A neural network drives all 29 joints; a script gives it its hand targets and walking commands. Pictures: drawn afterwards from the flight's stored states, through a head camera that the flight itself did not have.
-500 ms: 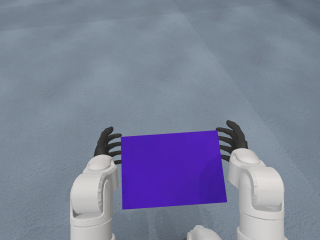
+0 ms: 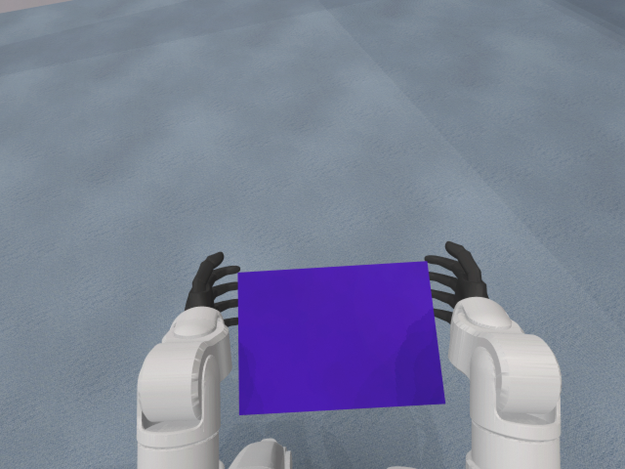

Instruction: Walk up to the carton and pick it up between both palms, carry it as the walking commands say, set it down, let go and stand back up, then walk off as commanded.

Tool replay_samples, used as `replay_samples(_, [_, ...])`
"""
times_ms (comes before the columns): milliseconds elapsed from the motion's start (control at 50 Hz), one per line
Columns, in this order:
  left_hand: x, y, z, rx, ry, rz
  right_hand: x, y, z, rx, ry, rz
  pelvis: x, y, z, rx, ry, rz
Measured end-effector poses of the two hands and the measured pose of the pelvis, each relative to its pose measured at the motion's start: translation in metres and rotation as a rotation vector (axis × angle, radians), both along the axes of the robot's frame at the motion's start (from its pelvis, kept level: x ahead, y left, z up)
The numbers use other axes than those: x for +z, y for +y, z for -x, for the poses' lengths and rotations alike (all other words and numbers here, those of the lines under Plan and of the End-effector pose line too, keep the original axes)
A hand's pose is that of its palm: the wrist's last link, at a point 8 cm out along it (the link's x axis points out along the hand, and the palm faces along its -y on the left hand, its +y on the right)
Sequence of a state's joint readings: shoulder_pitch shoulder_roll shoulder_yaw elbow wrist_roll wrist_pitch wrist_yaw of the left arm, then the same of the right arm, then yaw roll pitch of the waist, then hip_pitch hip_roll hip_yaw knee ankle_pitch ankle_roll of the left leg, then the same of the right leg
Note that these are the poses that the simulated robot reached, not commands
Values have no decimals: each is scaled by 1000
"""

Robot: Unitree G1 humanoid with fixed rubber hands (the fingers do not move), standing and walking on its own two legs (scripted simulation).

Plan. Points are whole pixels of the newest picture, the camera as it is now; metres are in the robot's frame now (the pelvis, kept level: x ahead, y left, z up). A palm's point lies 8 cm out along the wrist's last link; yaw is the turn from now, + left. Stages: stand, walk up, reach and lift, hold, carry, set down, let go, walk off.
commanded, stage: carry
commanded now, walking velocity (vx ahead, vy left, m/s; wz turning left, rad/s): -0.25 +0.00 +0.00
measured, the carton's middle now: (334, 333) +0.28 -0.01 -0.01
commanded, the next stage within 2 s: none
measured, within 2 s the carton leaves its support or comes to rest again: neither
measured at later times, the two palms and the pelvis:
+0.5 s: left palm out of the picture +0.03 +0.15 +0.10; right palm out of the picture +0.05 -0.14 +0.09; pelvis -0.23 -0.01 -0.01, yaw +0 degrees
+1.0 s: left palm out of the picture -0.20 +0.17 +0.09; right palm out of the picture -0.16 -0.11 +0.10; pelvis -0.44 +0.00 +0.00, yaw +3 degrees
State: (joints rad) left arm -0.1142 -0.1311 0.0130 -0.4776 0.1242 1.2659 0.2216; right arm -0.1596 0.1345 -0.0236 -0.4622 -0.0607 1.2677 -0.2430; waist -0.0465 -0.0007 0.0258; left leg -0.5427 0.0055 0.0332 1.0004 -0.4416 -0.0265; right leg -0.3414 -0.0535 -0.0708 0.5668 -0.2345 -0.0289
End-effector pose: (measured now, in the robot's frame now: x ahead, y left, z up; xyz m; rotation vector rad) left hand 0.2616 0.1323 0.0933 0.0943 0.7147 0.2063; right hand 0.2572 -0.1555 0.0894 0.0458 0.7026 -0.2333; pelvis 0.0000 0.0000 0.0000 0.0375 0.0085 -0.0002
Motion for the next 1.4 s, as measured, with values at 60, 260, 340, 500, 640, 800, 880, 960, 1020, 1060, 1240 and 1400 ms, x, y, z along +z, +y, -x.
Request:
replay_samples(60, [4,8,21,18,-37,9,7,8,18,12,-39,7,-2,4,24,12,14,4])
replay_samples(260, [-10,53,133,122,6,72,8,55,97,120,5,69,1,18,116,38,14,64])
replay_samples(340, [-4,52,169,127,-16,74,11,54,129,122,-14,65,2,16,153,38,14,80])
replay_samples(500, [2,16,228,85,-56,15,3,18,207,69,-55,34,-11,-6,230,5,29,68])
replay_samples(640, [-3,-13,293,0,31,-3,-5,-13,288,4,28,1,1,-14,288,7,2,0])
replay_samples(800, [4,4,350,38,-49,16,11,5,340,29,-58,15,-4,-5,351,30,31,8])
replay_samples(880, [-8,25,395,84,-33,45,11,27,370,75,-44,54,-7,3,388,53,29,11])
replay_samples(960, [-10,39,443,132,10,69,9,42,404,131,3,66,1,3,424,48,20,62])
replay_samples(1020, [-5,39,471,137,-7,75,11,42,427,135,-10,67,2,0,450,49,20,77])
replay_samples(1060, [-1,36,485,137,-25,62,12,38,443,131,-29,57,1,-2,468,47,24,79])
replay_samples(1240, [-3,-13,553,54,-7,9,-4,-12,537,47,-11,23,-6,-27,552,24,24,39])
replay_samples(1400, [1,-23,616,18,-6,-2,3,-24,610,17,-18,-5,0,-28,613,20,13,3])
